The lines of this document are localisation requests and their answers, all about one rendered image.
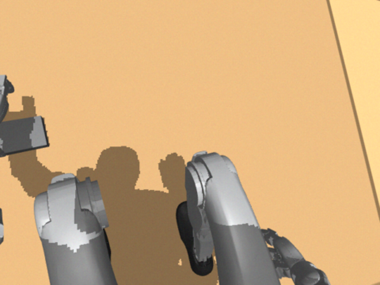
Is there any right robot hand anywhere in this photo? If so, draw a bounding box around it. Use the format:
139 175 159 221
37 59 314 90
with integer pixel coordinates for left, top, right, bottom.
261 228 305 279

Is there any right robot arm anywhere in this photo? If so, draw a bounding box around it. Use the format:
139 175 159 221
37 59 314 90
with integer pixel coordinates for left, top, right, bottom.
290 261 331 285

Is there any small box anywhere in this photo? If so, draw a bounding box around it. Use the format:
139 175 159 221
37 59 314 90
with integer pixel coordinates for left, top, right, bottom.
0 116 49 156

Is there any right robot foot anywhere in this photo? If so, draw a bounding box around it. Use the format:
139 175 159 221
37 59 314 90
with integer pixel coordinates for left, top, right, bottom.
176 201 213 276

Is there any left robot hand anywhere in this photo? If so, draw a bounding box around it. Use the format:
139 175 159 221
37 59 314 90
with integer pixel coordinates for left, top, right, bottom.
0 75 14 157

